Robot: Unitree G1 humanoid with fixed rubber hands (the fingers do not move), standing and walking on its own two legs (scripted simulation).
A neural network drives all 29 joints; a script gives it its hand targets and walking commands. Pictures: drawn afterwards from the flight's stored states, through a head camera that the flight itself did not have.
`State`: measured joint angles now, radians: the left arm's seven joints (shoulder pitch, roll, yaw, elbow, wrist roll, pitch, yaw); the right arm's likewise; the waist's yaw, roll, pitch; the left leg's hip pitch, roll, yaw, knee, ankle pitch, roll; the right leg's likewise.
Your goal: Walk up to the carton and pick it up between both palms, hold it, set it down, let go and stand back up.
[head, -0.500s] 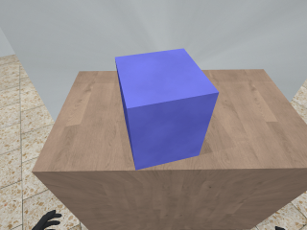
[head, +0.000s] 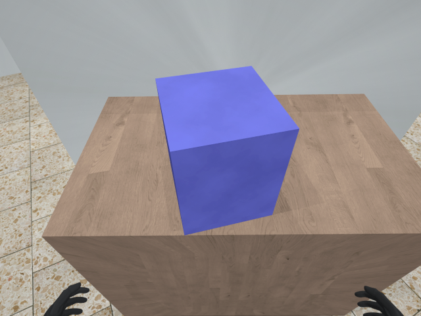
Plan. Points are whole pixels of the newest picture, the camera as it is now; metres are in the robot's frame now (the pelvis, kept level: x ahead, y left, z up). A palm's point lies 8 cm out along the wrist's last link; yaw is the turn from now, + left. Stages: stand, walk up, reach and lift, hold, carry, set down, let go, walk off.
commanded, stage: walk up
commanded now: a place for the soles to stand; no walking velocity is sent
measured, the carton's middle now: (217, 151) +0.44 -0.01 +0.09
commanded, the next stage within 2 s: stand in 0.20 s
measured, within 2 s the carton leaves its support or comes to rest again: neither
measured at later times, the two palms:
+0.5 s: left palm out of the picture +0.16 +0.30 -0.05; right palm out of the picture +0.12 -0.31 -0.06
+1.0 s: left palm (78, 315) +0.18 +0.24 -0.03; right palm out of the picture +0.13 -0.30 -0.06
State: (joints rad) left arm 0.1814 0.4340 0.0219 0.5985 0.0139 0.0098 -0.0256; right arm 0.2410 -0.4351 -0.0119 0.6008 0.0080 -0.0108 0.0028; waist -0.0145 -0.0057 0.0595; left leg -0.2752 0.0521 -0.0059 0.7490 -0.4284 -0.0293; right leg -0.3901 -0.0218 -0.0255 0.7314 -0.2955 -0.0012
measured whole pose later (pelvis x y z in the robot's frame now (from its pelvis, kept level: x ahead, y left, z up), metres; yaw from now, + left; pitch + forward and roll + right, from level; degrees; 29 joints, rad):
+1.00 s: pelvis -0.01 -0.03 +0.01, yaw +1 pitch -2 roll +1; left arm 0.16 0.29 0.07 0.42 0.03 0.20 0.05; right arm 0.24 -0.29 -0.10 0.69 -0.03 -0.28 0.03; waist -0.02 0.01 0.06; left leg -0.23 0.06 -0.02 0.59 -0.33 -0.03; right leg -0.36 -0.01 -0.04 0.62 -0.23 -0.02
